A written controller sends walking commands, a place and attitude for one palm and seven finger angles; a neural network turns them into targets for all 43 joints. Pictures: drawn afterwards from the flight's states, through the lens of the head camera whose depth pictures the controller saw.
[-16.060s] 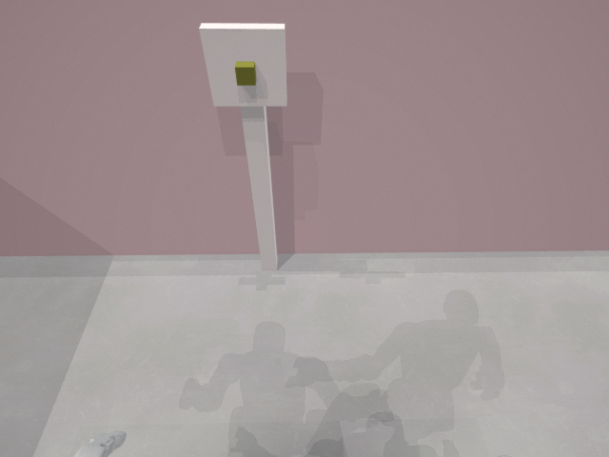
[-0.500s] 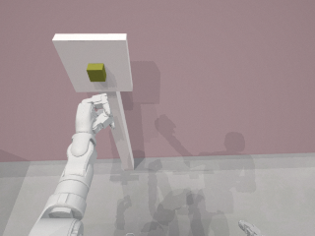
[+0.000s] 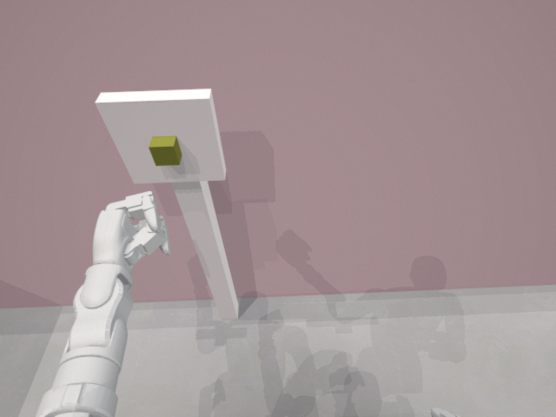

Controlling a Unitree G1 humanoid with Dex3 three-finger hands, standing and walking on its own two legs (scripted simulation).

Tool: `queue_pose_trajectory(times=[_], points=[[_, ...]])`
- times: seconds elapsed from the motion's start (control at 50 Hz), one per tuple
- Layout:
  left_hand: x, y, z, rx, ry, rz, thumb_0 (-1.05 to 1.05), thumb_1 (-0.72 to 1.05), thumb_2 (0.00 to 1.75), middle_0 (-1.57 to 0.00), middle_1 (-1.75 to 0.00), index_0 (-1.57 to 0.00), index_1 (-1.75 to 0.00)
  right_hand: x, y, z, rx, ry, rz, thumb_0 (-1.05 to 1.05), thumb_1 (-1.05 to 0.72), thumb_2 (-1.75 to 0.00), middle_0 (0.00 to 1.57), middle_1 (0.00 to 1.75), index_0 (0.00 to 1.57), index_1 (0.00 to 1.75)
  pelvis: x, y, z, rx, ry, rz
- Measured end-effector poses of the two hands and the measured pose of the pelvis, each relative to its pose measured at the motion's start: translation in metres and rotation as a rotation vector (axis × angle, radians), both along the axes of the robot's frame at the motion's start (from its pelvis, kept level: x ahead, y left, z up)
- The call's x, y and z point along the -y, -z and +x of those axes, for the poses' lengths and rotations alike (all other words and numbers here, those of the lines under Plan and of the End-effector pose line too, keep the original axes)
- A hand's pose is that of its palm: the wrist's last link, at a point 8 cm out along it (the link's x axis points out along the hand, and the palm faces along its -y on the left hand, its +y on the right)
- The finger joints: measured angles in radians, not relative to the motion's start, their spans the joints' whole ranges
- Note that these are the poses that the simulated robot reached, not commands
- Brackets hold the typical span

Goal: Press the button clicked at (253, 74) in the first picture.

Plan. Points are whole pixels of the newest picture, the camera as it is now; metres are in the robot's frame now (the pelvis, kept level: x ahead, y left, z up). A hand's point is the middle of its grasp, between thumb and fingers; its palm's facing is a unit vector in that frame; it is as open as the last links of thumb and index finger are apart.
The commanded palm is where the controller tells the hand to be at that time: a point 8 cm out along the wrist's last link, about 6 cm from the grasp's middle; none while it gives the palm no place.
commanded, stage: draw the hand back to the body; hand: left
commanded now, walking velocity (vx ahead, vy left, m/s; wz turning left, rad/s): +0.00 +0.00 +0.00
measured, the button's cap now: (166, 149) +0.53 +0.20 +0.10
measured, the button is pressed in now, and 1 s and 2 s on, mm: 0 0 0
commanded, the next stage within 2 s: step back with the hand held close in 1.20 s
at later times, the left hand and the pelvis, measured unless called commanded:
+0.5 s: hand (79, 289) +0.25 +0.23 +0.13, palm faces +0.25 -0.94 -0.23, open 3.1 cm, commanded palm +0.20 +0.27 +0.16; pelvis +0.00 +0.02 +0.03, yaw +1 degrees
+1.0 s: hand out of the picture +0.18 +0.27 +0.19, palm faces +0.43 -0.81 -0.40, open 3.1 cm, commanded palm +0.13 +0.31 +0.20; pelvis +0.01 +0.03 +0.03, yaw +1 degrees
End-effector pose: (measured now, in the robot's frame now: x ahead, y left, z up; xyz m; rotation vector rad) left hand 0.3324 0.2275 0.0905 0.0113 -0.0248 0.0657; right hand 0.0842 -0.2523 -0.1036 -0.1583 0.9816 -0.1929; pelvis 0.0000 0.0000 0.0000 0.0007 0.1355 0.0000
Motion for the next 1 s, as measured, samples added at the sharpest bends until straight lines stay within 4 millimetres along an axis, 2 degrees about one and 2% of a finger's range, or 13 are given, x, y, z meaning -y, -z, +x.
queue_pose_trajectory(times=[0.08,0.16,0.24,0.3,0.4,0.5,0.64,0.82,1.0], points=[[-0.013,-0.004,-0.024,-0.006,-0.019,-0.003,0.01,0.9,0.9,-1.3,-1.5,-1.3,-1.5,0.0,-0.01,0.017,0.059,-0.018,-0.016,0.01,-0.9,-0.9,0.2,0.3,0.2,0.3,0.0,-0.004,-0.001,0.028,-0.007,-0.003],[-0.019,-0.014,-0.045,0.017,-0.013,0.007,0.02,0.91,0.9,-1.3,-1.5,-1.3,-1.5,-0.005,-0.022,0.044,0.151,-0.051,-0.027,0.01,-0.9,-0.9,0.2,0.3,0.2,0.3,-0.004,-0.006,-0.004,0.053,-0.015,-0.008],[-0.021,-0.028,-0.063,0.051,0.004,0.005,0.02,0.91,0.9,-1.31,-1.5,-1.3,-1.5,-0.018,-0.037,0.072,0.255,-0.089,-0.021,0.01,-0.9,-0.9,0.2,0.3,0.2,0.3,-0.008,-0.009,-0.004,0.074,-0.02,-0.008],[-0.023,-0.038,-0.076,0.044,-0.035,0.103,0.01,0.9,0.9,-1.31,-1.5,-1.31,-1.5,-0.031,-0.049,0.09,0.309,-0.115,-0.017,0.01,-0.9,-0.9,0.2,0.3,0.2,0.3,-0.01,-0.013,-0.004,0.101,-0.019,-0.005],[-0.033,-0.045,-0.099,0.009,-0.116,0.185,0.01,0.9,0.9,-1.31,-1.5,-1.31,-1.5,-0.052,-0.063,0.109,0.347,-0.157,-0.007,0.01,-0.9,-0.9,0.2,0.3,0.2,0.3,-0.014,-0.021,-0.002,0.14,-0.02,-0.005],[-0.047,-0.055,-0.12,-0.002,-0.194,0.228,0.01,0.9,0.9,-1.31,-1.5,-1.31,-1.5,-0.067,-0.067,0.115,0.339,-0.199,-0.001,0.01,-0.9,-0.9,0.2,0.3,0.2,0.3,-0.019,-0.027,0.003,0.172,-0.023,-0.007],[-0.061,-0.079,-0.141,0.042,-0.26,0.287,0.01,0.9,0.9,-1.31,-1.5,-1.31,-1.5,-0.079,-0.061,0.113,0.3,-0.227,0.011,0.01,-0.9,-0.9,0.2,0.3,0.2,0.3,-0.027,-0.031,0.009,0.194,-0.026,-0.006],[-0.074,-0.095,-0.166,0.052,-0.305,0.359,0.01,0.9,0.9,-1.31,-1.5,-1.31,-1.5,-0.075,-0.056,0.107,0.273,-0.21,0.011,0.01,-0.9,-0.9,0.2,0.3,0.2,0.3,-0.03,-0.031,0.014,0.201,-0.021,-0.008],[-0.083,-0.118,-0.196,0.1,-0.368,0.443,0.01,0.9,0.9,-1.31,-1.5,-1.31,-1.5,-0.068,-0.06,0.11,0.31,-0.204,0.0,0.01,-0.9,-0.9,0.2,0.3,0.2,0.3,-0.028,-0.031,0.013,0.209,-0.023,-0.01]])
